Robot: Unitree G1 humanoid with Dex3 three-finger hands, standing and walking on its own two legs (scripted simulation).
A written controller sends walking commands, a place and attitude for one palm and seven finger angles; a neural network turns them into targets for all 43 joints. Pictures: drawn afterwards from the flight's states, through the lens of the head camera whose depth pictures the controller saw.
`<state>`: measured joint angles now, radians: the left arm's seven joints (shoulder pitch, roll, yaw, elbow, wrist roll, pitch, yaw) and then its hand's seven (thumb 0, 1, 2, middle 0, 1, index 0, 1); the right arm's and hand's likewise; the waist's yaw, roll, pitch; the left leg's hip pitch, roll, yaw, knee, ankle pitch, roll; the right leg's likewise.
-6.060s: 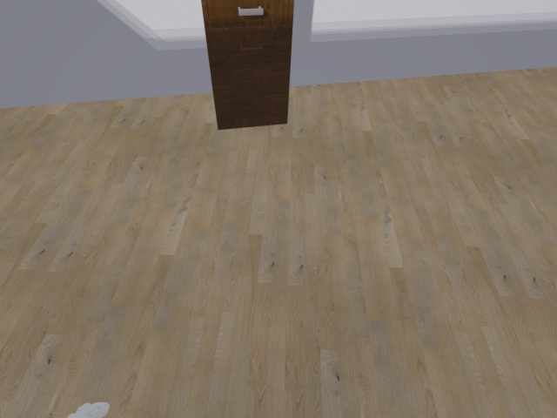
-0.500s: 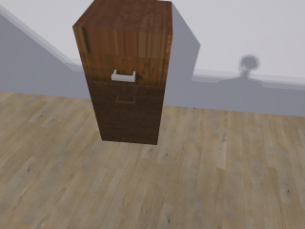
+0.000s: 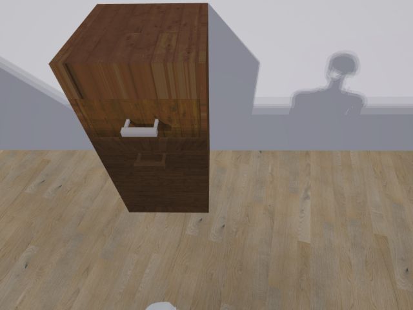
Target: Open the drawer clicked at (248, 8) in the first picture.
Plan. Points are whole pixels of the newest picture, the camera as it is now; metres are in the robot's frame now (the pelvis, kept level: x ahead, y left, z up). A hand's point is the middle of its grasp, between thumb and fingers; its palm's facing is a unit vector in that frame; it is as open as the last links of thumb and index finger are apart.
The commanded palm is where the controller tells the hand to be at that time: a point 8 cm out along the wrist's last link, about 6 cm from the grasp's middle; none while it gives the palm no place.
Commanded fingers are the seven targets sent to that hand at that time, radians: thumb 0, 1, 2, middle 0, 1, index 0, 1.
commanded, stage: take the last steps up to it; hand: left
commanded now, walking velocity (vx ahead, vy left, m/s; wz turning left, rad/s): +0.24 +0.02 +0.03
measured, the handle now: (140, 127) +0.66 +0.25 -0.10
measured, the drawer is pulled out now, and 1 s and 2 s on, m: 0.00 0.00 0.00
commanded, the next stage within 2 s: come to a stop and stand still in 0.20 s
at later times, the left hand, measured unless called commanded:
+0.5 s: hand out of the picture +0.15 +0.22 -0.18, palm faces +0.06 -0.98 -0.16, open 7.3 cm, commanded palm none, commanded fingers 0.00 0.90 0.90 -0.20 -0.30 -0.20 -0.30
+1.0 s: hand (139, 276) +0.22 +0.17 -0.14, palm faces +0.05 -0.95 -0.30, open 7.3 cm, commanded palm none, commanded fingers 0.00 0.90 0.90 -0.20 -0.30 -0.20 -0.30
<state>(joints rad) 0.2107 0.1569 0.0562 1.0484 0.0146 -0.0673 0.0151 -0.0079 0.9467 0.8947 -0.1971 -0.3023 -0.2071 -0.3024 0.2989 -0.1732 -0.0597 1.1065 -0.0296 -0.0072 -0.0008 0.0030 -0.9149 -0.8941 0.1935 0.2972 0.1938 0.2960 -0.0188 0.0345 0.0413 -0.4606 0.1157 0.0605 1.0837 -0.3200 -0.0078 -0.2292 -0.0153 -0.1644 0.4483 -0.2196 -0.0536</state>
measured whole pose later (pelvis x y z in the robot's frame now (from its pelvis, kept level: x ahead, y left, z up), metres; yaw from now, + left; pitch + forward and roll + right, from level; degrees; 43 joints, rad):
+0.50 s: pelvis +0.15 +0.05 +0.00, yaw -1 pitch +0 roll +0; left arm 0.25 0.17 0.04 1.09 0.01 0.02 0.02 0.01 0.91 0.90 -0.19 -0.30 -0.20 -0.30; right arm 0.18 -0.15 -0.03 1.06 -0.02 -0.02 -0.05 -0.02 -0.96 -0.89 0.20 0.30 0.20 0.30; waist 0.02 -0.05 0.06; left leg -0.20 0.03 0.17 0.41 -0.21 0.04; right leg -0.40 -0.07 -0.04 0.86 -0.37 0.04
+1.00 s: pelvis +0.14 -0.02 +0.01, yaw +0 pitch +0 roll +4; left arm 0.17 0.15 0.04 0.98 0.02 0.00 0.03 0.00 0.90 0.89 -0.20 -0.30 -0.21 -0.30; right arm 0.17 -0.25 -0.08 1.03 -0.03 0.08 0.00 0.00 -0.91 -0.89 0.19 0.30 0.19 0.30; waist 0.02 0.05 0.08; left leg -0.43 0.00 -0.03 1.10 -0.37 -0.07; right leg -0.27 -0.06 -0.08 0.47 -0.21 -0.04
